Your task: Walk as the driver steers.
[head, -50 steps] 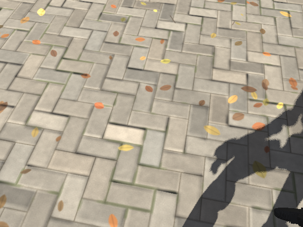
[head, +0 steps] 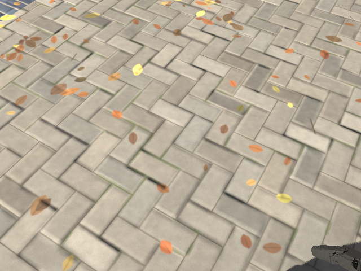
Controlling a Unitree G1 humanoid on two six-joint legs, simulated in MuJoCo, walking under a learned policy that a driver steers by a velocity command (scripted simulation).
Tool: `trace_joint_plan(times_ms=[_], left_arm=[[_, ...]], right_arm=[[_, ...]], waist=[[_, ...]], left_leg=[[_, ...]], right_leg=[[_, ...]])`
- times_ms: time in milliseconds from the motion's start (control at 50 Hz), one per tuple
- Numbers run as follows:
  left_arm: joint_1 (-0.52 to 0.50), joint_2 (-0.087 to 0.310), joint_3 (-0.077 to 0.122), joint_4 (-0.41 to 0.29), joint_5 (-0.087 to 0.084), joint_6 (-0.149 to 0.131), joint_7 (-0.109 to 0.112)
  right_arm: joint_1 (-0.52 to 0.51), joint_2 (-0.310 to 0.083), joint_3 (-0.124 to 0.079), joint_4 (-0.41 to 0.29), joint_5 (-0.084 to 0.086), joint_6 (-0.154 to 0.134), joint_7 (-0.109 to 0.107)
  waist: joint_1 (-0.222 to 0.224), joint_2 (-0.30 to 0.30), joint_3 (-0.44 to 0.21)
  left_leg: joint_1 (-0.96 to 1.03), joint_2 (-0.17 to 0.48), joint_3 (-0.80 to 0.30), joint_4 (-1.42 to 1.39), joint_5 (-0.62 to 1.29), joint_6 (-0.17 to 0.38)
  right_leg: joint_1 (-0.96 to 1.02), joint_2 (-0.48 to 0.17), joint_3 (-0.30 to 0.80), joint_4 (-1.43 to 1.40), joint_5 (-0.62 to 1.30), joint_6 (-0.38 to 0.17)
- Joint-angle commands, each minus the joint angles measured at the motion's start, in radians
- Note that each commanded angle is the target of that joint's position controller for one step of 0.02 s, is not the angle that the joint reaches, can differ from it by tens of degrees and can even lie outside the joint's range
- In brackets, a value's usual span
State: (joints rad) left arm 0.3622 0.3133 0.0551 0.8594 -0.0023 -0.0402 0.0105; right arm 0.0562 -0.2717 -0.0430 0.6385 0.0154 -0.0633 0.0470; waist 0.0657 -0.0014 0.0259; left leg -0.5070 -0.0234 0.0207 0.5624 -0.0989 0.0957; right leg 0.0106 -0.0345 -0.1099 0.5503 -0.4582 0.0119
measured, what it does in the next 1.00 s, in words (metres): walks ahead: right foot, then left foot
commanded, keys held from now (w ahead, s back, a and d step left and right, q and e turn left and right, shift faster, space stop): w+q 0.12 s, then q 0.08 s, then e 0.48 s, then w+e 0.32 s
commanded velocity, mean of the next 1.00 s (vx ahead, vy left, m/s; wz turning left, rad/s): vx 0.25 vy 0.00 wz -0.12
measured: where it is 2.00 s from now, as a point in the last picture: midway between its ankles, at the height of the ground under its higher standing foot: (243, 184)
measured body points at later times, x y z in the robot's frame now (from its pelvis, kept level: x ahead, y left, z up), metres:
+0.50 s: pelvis +0.25 +0.00 +0.01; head +0.28 +0.00 +0.45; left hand +0.40 +0.27 -0.09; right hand +0.37 -0.27 -0.11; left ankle +0.12 +0.09 -0.67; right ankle +0.37 -0.08 -0.72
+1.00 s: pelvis +0.33 +0.04 +0.03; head +0.34 +0.06 +0.48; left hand +0.54 +0.29 -0.07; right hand +0.34 -0.26 -0.07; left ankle +0.32 +0.16 -0.72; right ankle +0.35 -0.13 -0.63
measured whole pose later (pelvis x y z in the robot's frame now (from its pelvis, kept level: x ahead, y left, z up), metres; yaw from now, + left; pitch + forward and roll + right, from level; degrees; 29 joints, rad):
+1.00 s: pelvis +0.33 +0.04 +0.03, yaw -12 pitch +2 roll -1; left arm 0.24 0.34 0.09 0.66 -0.02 0.01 0.00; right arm 0.33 -0.28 -0.06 0.77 -0.01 -0.06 -0.03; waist -0.05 -0.04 -0.04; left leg -0.15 0.02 0.01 0.36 -0.24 0.01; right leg -0.65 0.02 0.09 1.08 -0.21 0.03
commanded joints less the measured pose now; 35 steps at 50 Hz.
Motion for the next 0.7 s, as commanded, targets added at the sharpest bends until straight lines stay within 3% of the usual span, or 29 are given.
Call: trace_joint_plan(times_ms=[20,40,60,80,100,140,180,200,240,280,320,380,400,420,440,460,480,500,540,580,600,680,700], left_arm=[[0.024,0.074,-0.010,-0.123,0.016,-0.064,-0.008],[-0.068,0.136,0.007,-0.153,-0.024,-0.087,-0.022],[-0.121,0.129,0.002,-0.170,-0.028,-0.099,-0.024],[-0.141,0.124,0.005,-0.170,-0.006,-0.101,-0.019],[-0.135,0.130,0.013,-0.170,0.010,-0.092,-0.014],[-0.114,0.110,0.014,-0.175,0.018,-0.069,-0.013],[-0.129,0.090,0.011,-0.185,0.024,-0.053,-0.004],[-0.160,0.076,0.007,-0.196,0.027,-0.049,-0.001],[-0.200,0.039,-0.008,-0.193,0.024,-0.050,-0.007],[-0.258,0.027,-0.013,-0.197,0.014,-0.059,-0.024],[-0.282,0.043,-0.009,-0.201,0.009,-0.062,-0.035],[-0.260,0.086,0.009,-0.200,0.015,-0.065,-0.046],[-0.215,0.093,0.014,-0.187,0.019,-0.066,-0.047],[-0.170,0.127,0.025,-0.179,0.025,-0.067,-0.044],[-0.136,0.193,0.036,-0.194,0.034,-0.066,-0.041],[-0.090,0.183,0.035,-0.195,0.038,-0.050,-0.037],[-0.065,0.127,0.022,-0.194,0.012,-0.034,-0.036],[-0.109,0.130,0.025,-0.208,-0.003,-0.021,-0.033],[-0.175,0.127,0.026,-0.234,-0.005,0.008,-0.019],[-0.215,0.125,0.029,-0.248,0.006,0.030,-0.009],[-0.215,0.127,0.034,-0.254,0.011,0.039,-0.005],[-0.202,0.153,0.056,-0.268,-0.002,0.054,0.012],[-0.199,0.152,0.058,-0.269,-0.007,0.058,0.016]], right_arm=[[0.393,-0.254,-0.090,0.012,0.013,0.001,-0.018],[0.351,-0.207,-0.073,0.013,0.004,-0.002,-0.020],[0.291,-0.184,-0.067,0.005,0.000,-0.003,-0.022],[0.232,-0.163,-0.059,-0.005,-0.003,-0.002,-0.023],[0.191,-0.142,-0.050,-0.017,-0.011,-0.002,-0.025],[0.152,-0.144,-0.052,-0.029,-0.014,-0.002,-0.031],[0.156,-0.174,-0.061,-0.018,-0.017,-0.002,-0.044],[0.163,-0.188,-0.066,-0.010,-0.015,0.002,-0.052],[0.180,-0.171,-0.060,0.012,-0.008,0.012,-0.063],[0.240,-0.146,-0.048,0.047,-0.008,0.017,-0.070],[0.255,-0.142,-0.040,0.071,-0.015,0.016,-0.070],[0.237,-0.148,-0.038,0.094,-0.025,0.016,-0.066],[0.215,-0.146,-0.037,0.096,-0.022,0.019,-0.067],[0.223,-0.144,-0.036,0.095,-0.024,0.019,-0.070],[0.285,-0.132,-0.031,0.081,-0.043,0.013,-0.073],[0.376,-0.102,-0.018,0.091,-0.040,0.013,-0.075],[0.342,-0.148,-0.022,0.084,-0.037,0.022,-0.067],[0.285,-0.169,-0.032,0.070,-0.017,0.040,-0.067],[0.190,-0.154,-0.035,0.052,-0.015,0.074,-0.078],[0.177,-0.116,-0.029,0.044,-0.015,0.087,-0.088],[0.183,-0.097,-0.026,0.049,-0.017,0.084,-0.090],[0.175,-0.094,-0.026,0.060,-0.016,0.071,-0.087],[0.171,-0.101,-0.028,0.057,-0.016,0.067,-0.082]], waist=[[-0.171,0.201,-0.427],[-0.181,0.153,-0.279],[-0.155,0.078,-0.183],[-0.117,0.022,-0.112],[-0.080,0.037,-0.081],[-0.041,0.068,-0.058],[-0.030,0.057,-0.044],[-0.036,0.055,-0.039],[-0.063,0.072,-0.068],[-0.110,0.078,-0.094],[-0.119,0.087,-0.089],[-0.094,0.081,-0.086],[-0.062,0.070,-0.093],[-0.046,0.035,-0.121],[-0.072,-0.082,-0.210],[-0.065,-0.252,-0.319],[-0.045,-0.217,-0.357],[-0.043,-0.137,-0.287],[-0.047,-0.027,-0.156],[-0.079,-0.087,-0.097],[-0.079,-0.123,-0.103],[-0.067,-0.151,-0.164],[-0.066,-0.151,-0.179]], left_leg=[[0.957,0.361,-0.844,-0.225,-0.200,0.313],[0.856,0.323,-0.695,-0.248,-0.201,0.255],[0.708,0.279,-0.569,-0.258,-0.136,0.221],[0.562,0.241,-0.484,-0.278,-0.038,0.198],[0.457,0.209,-0.426,-0.305,0.046,0.188],[0.336,0.183,-0.380,-0.332,0.209,0.201],[0.246,0.157,-0.292,-0.312,0.450,0.198],[0.215,0.133,-0.254,-0.297,0.506,0.181],[0.205,0.085,-0.167,-0.270,0.505,0.127],[0.238,0.097,-0.168,-0.268,0.421,0.100],[0.303,0.132,-0.188,-0.247,0.384,0.091],[0.399,0.182,-0.215,-0.140,0.432,0.073],[0.408,0.166,-0.200,-0.072,0.469,0.055],[0.402,0.109,-0.165,0.040,0.469,0.018],[0.279,0.018,-0.125,0.245,0.247,-0.036],[0.048,-0.080,-0.069,0.554,-0.340,-0.121],[-0.024,-0.077,-0.129,0.653,-0.554,-0.140],[-0.090,-0.043,-0.154,0.734,-0.513,-0.149],[-0.116,-0.004,-0.143,0.680,-0.428,-0.149],[-0.019,0.002,-0.115,0.465,-0.376,-0.146],[0.026,-0.016,-0.096,0.390,-0.364,-0.152],[0.131,-0.033,-0.107,0.213,-0.263,-0.161],[0.152,-0.033,-0.108,0.176,-0.243,-0.157]], right_leg=[[-0.745,0.078,0.172,0.770,-0.105,0.001],[-0.834,0.017,0.210,0.793,-0.037,-0.017],[-0.818,-0.025,0.196,0.730,0.049,-0.026],[-0.770,-0.054,0.188,0.641,0.100,-0.017],[-0.701,-0.076,0.190,0.583,0.137,-0.007],[-0.632,-0.074,0.175,0.528,0.158,0.027],[-0.596,-0.047,0.150,0.441,0.202,0.061],[-0.578,-0.030,0.139,0.369,0.255,0.071],[-0.506,-0.005,0.118,0.199,0.434,0.067],[-0.444,0.013,0.119,0.086,0.616,0.052],[-0.443,0.011,0.137,0.024,0.634,0.024],[-0.441,0.016,0.150,-0.020,0.510,-0.036],[-0.390,0.030,0.135,-0.070,0.521,-0.058],[-0.298,0.015,0.147,-0.102,0.721,-0.084],[-0.095,-0.104,0.299,-0.039,1.089,-0.170],[0.125,-0.299,0.564,-0.058,1.239,-0.356],[0.136,-0.317,0.692,-0.124,1.077,-0.381],[0.079,-0.291,0.674,-0.144,0.826,-0.352],[-0.130,-0.228,0.596,-0.217,0.496,-0.285],[-0.280,-0.136,0.526,-0.268,0.329,-0.227],[-0.304,-0.108,0.502,-0.275,0.325,-0.220],[-0.306,-0.097,0.522,-0.269,0.281,-0.217],[-0.311,-0.093,0.540,-0.279,0.167,-0.212]])
Velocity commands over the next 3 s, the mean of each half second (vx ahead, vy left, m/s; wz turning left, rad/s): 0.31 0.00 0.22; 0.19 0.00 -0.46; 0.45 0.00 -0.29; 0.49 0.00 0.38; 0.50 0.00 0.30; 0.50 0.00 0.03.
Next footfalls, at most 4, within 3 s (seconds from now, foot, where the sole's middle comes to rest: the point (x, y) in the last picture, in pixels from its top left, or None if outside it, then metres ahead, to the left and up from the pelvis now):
0.42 right None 0.41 -0.08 -0.76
0.80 left None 0.36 0.15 -0.76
1.30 right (250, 257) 0.52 -0.20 -0.76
1.82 left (217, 165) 0.90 -0.08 -0.76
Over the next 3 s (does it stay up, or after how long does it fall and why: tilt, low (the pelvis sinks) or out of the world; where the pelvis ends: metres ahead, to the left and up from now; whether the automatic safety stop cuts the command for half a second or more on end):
stays up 1.37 -0.14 0.02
